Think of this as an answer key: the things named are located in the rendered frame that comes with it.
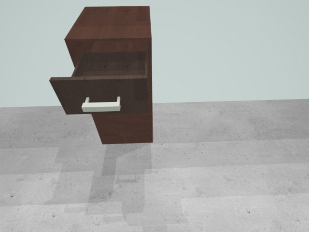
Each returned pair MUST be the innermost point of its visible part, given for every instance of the cabinet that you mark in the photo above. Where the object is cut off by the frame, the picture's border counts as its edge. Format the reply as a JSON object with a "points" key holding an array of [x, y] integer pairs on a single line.
{"points": [[111, 29]]}

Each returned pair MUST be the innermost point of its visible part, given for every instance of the drawer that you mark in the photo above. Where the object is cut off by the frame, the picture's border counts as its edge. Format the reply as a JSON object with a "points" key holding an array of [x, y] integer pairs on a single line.
{"points": [[104, 76]]}

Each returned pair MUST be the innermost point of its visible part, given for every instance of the handle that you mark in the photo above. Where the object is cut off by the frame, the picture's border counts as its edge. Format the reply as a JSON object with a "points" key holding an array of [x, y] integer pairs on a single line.
{"points": [[101, 106]]}

